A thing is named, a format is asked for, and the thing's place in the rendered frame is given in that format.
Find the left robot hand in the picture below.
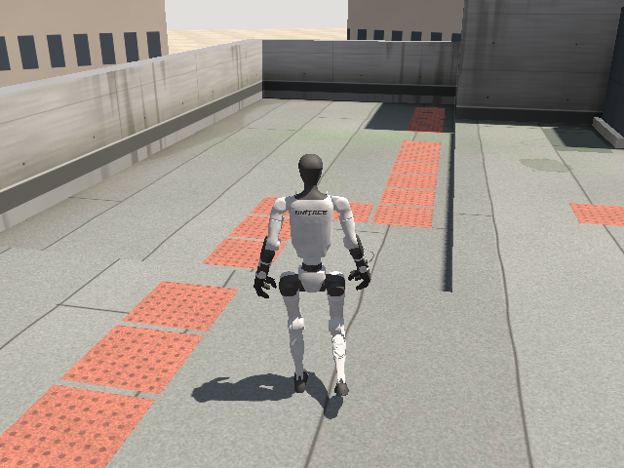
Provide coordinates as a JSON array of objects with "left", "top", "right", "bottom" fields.
[{"left": 253, "top": 275, "right": 277, "bottom": 298}]

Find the right robot hand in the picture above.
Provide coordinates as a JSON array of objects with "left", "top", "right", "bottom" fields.
[{"left": 348, "top": 269, "right": 371, "bottom": 290}]

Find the robot left forearm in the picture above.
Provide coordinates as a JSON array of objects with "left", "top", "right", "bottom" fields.
[{"left": 255, "top": 236, "right": 275, "bottom": 279}]

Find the left robot upper arm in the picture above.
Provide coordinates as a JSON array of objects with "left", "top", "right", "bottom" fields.
[{"left": 265, "top": 196, "right": 291, "bottom": 252}]

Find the robot foot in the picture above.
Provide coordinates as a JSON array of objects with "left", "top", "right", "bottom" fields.
[
  {"left": 334, "top": 380, "right": 349, "bottom": 396},
  {"left": 293, "top": 369, "right": 308, "bottom": 393}
]

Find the robot right foot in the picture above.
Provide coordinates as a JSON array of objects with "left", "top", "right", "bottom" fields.
[{"left": 334, "top": 380, "right": 349, "bottom": 396}]

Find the robot right forearm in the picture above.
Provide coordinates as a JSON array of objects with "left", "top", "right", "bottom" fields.
[{"left": 349, "top": 234, "right": 369, "bottom": 273}]

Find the right robot upper arm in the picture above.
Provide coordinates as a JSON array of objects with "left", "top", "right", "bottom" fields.
[{"left": 331, "top": 196, "right": 359, "bottom": 250}]

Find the robot left foot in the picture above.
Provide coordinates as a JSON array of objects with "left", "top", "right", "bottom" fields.
[{"left": 293, "top": 369, "right": 308, "bottom": 393}]

